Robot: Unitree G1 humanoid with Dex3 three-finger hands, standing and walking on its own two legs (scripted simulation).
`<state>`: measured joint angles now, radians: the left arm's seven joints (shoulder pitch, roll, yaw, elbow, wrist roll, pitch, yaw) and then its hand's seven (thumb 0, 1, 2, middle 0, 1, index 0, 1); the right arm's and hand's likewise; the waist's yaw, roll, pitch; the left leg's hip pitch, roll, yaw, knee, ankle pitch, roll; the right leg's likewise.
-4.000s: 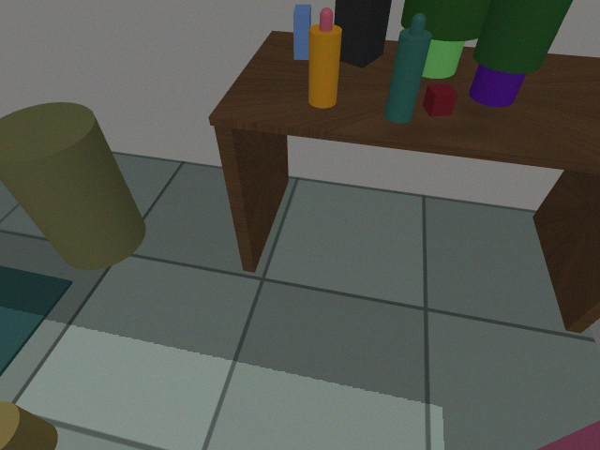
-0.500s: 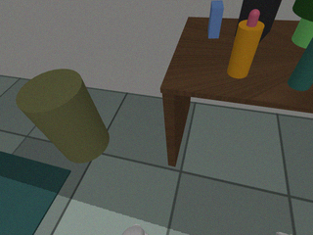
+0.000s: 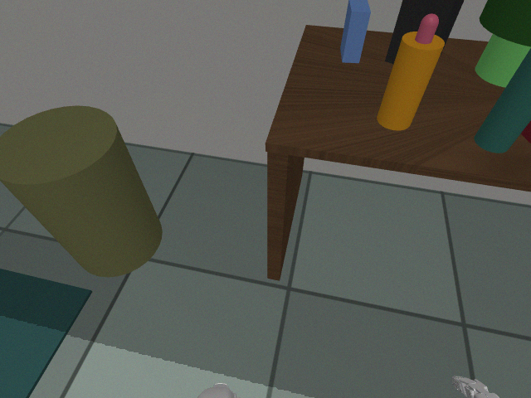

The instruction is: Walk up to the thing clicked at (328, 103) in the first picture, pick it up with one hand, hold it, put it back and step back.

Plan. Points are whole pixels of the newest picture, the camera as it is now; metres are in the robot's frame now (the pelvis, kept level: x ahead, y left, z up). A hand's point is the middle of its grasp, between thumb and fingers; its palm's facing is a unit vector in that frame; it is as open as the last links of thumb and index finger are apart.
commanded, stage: walk up
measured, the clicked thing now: (410, 74) +0.73 -0.28 +0.11
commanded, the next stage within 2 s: stand in 1.42 s
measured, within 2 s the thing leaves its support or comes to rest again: neither
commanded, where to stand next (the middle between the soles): +0.07 -0.02 m, yaw +1 degrees
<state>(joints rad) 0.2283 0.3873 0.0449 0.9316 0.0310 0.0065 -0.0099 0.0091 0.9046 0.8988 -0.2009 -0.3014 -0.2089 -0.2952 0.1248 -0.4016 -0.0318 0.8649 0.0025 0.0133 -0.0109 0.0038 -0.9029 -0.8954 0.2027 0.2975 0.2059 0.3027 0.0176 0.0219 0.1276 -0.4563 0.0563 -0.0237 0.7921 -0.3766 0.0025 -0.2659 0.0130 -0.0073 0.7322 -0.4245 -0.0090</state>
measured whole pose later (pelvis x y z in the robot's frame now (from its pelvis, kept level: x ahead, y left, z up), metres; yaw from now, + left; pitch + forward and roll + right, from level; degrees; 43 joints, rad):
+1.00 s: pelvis +0.01 +0.00 +0.03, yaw +2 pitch -2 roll -1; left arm 0.09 0.36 0.04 1.10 0.00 0.02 -0.02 0.01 0.90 0.90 -0.20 -0.30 -0.21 -0.29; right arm 0.08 -0.35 0.01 1.09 -0.01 -0.03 0.00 0.00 -0.90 -0.90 0.20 0.30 0.20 0.30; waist 0.01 -0.01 0.06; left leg -0.23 0.02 -0.05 0.42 -0.16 -0.03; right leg -0.11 -0.01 -0.03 0.40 -0.26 0.00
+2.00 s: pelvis +0.02 +0.00 +0.04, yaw +2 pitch -2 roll +0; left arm 0.11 0.36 0.02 1.13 0.01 -0.01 -0.01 0.01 0.90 0.90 -0.20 -0.30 -0.21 -0.30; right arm 0.10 -0.35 0.01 1.14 -0.01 -0.01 0.01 0.00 -0.91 -0.90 0.20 0.30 0.20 0.30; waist 0.00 0.00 0.06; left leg -0.18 0.02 -0.04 0.34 -0.13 -0.03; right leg -0.06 -0.01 -0.03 0.31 -0.23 0.01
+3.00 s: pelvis +0.02 +0.01 +0.04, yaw +1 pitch -2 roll +0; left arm 0.13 0.36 0.01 1.12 0.01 -0.01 0.00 0.01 0.90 0.90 -0.20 -0.30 -0.21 -0.30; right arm 0.10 -0.35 0.01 1.13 0.00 -0.01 0.01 0.00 -0.91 -0.90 0.20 0.30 0.20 0.30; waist 0.00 -0.01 0.05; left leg -0.17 0.01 -0.03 0.34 -0.14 -0.02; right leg -0.05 -0.02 -0.02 0.30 -0.23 0.02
